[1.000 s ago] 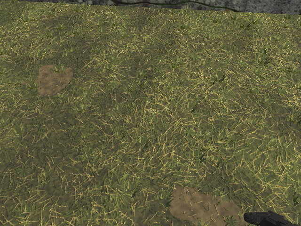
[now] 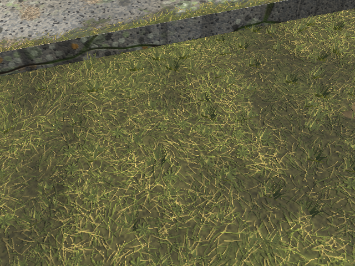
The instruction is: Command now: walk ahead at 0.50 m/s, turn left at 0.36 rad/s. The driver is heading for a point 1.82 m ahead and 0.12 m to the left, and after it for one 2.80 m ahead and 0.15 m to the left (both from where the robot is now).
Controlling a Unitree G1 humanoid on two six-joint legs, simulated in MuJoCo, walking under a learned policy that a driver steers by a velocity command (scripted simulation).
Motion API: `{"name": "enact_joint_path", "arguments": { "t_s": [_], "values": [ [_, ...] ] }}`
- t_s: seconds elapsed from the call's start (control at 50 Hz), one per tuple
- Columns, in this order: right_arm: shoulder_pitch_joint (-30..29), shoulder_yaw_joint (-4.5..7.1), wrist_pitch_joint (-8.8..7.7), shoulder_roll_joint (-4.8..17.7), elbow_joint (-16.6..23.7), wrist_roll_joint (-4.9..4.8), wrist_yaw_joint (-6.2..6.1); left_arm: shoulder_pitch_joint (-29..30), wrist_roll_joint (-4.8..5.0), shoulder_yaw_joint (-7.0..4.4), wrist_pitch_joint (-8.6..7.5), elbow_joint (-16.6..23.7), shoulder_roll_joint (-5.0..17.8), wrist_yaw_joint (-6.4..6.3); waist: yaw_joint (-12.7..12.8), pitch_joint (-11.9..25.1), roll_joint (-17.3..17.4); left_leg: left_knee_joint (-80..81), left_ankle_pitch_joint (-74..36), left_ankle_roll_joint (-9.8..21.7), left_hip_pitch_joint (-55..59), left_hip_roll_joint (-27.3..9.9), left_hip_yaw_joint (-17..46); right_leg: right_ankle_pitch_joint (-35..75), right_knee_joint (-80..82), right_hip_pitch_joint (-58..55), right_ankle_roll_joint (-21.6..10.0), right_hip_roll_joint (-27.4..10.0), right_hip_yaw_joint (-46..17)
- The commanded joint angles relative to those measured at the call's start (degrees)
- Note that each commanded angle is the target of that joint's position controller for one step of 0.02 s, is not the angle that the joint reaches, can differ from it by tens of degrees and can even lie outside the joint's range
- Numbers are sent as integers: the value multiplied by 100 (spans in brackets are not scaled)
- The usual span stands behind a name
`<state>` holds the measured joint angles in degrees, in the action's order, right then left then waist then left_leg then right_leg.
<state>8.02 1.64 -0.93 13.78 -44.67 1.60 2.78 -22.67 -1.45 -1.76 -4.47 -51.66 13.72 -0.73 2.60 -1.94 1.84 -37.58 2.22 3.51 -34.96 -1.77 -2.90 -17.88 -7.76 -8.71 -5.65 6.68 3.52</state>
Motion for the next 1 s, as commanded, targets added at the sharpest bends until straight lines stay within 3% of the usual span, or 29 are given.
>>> {"name": "enact_joint_path", "arguments": {
  "t_s": [0.02,0.04,0.06,0.08,0.1,0.12,0.14,0.16,0.18,0.2,0.24,0.28,0.38,0.48,0.54,0.56,0.58,0.6,0.62,0.64,0.66,0.68,0.7,0.74,0.78,0.84,0.9,1.0],
  "values": [
    [-346,87,-109,414,483,4,-23,-152,-33,-150,-44,82,890,-115,-118,-104,-630,314,624,312,402,444,-450,6473,-1047,-64,-62,-1835,53],
    [83,131,-118,511,370,13,-51,-117,-54,-167,-14,65,983,-142,-315,167,-712,369,920,445,855,641,-539,7235,-1752,-126,-24,-1847,128],
    [791,202,-156,654,167,30,-79,-70,-70,-187,28,75,1078,-152,-614,551,-733,625,990,605,1634,773,-471,7218,-2750,47,-4,-1836,190],
    [1692,312,-198,876,-70,113,-125,133,-22,-185,32,180,1139,-153,-1109,993,-561,1013,790,890,3013,487,56,6035,-4120,974,61,-1731,344],
    [2226,532,-161,1587,-105,157,-215,81,111,-80,-37,523,759,-84,-1147,1607,504,1099,935,1622,4656,-1069,2359,2854,-6417,2905,293,-973,603],
    [1889,542,-128,1634,-79,-50,-180,61,47,-112,-76,676,761,-13,-769,1904,909,1775,-39,2244,5274,-1873,4754,-1152,-7623,4452,369,-70,-285],
    [1590,527,-105,1449,-103,-200,-169,455,-51,-91,-107,753,799,28,-724,1208,161,1866,281,2057,4731,-1635,3895,-617,-7526,4891,307,-594,-887],
    [1296,456,-88,1150,-55,-176,-182,656,3,-64,-166,843,791,64,-598,579,-129,2080,206,1853,3898,-1472,3275,-220,-7116,4871,337,-820,-786],
    [1064,389,-85,913,-40,-143,-195,683,-8,-70,-151,833,767,74,-371,167,-405,2262,-42,1590,3225,-1172,2821,-114,-6599,4654,375,-1000,-728],
    [946,346,-107,800,-48,-157,-220,655,-94,-61,-50,858,745,75,-202,-5,-378,2368,-410,1446,2741,-915,2486,-110,-6260,4396,483,-1097,-701],
    [950,340,-196,851,-54,-161,-216,497,-174,-21,158,858,617,115,-71,102,-155,2488,-828,1380,2339,-619,2080,-40,-5831,4051,657,-1139,-568],
    [1072,389,-244,1018,-92,-166,-213,725,-162,-2,233,987,563,138,-84,87,-64,2595,-918,1345,2173,-432,1890,280,-5329,4121,797,-1160,-434],
    [1582,436,-213,1077,-170,-182,-228,1900,-104,32,236,1387,535,166,-537,-15,143,2514,-866,988,2594,-199,1927,1460,-3800,4521,948,-1089,-362],
    [1941,462,-180,1132,-189,-89,-299,2589,-39,78,141,1660,581,193,-810,41,209,2041,-1509,908,3367,-379,2242,1577,-2871,4523,822,-836,-391],
    [1726,425,-239,1114,-172,-64,-355,2070,-44,34,65,1509,710,188,-538,130,312,1808,-1962,655,3395,-605,2260,1335,-2282,3474,495,-727,-357],
    [1650,425,-272,1164,-186,-56,-350,1613,-41,-31,43,1352,834,147,-329,276,321,1382,-2675,555,3417,-557,2139,1068,-2156,2880,351,-578,-268],
    [1603,406,-295,1149,-221,-62,-323,887,-59,-102,-7,1114,955,88,36,620,106,427,-3032,433,3373,-286,1809,1086,-1818,2023,181,-522,-219],
    [1611,330,-326,933,-127,-75,-292,37,-134,-183,-53,996,1239,11,386,1265,-248,-955,-2008,310,2753,-19,1510,479,-1751,828,-121,-1359,-1132],
    [2338,261,-319,551,-40,-250,-258,-444,-184,-387,8,889,1908,-5,185,1943,-1658,-2949,1041,-13,1054,1000,842,-47,-1334,-597,-1010,-2747,-3905],
    [2231,255,-314,810,-110,-21,-269,-123,5,-345,92,821,1536,76,3,1486,-1313,-3369,2656,47,172,888,994,-405,-767,-317,-1104,-2797,-4936],
    [1727,263,-301,882,-52,63,-247,407,88,-272,120,922,1140,122,-144,623,-688,-3459,2152,55,-88,477,938,-634,-768,433,-1055,-2592,-4135],
    [1262,228,-323,865,55,94,-217,657,75,-212,109,946,873,161,-140,303,-314,-3173,1795,31,-46,267,837,-95,-679,970,-947,-2301,-3495],
    [1049,215,-314,812,147,110,-191,683,60,-177,90,890,777,163,-224,100,-394,-2860,1677,-12,11,102,750,553,-605,1291,-830,-2013,-3025],
    [1092,157,-231,703,167,170,-150,535,92,-172,34,719,769,165,-360,148,-673,-2440,1613,-176,343,-8,626,1581,-529,1584,-754,-1665,-2515],
    [992,107,-192,625,222,162,-132,298,136,-222,-2,586,870,156,-377,220,-681,-2128,1593,-326,349,-31,497,2119,-472,1646,-867,-1566,-2296],
    [238,30,-168,547,478,129,-131,58,152,-280,38,479,956,118,-232,-1,-629,-1316,1128,-527,89,-119,360,1881,-234,1818,-908,-1449,-2166],
    [-468,-45,-181,463,703,78,-118,-210,152,-326,65,396,974,121,-8,-50,-626,-450,424,-611,197,-61,306,1908,-280,1818,-744,-1304,-2093],
    [-994,-65,-263,528,930,-15,-157,-481,77,-394,116,358,1067,86,144,63,-643,296,330,-552,621,165,362,2629,-867,1495,-576,-1387,-2353]
  ]
}}
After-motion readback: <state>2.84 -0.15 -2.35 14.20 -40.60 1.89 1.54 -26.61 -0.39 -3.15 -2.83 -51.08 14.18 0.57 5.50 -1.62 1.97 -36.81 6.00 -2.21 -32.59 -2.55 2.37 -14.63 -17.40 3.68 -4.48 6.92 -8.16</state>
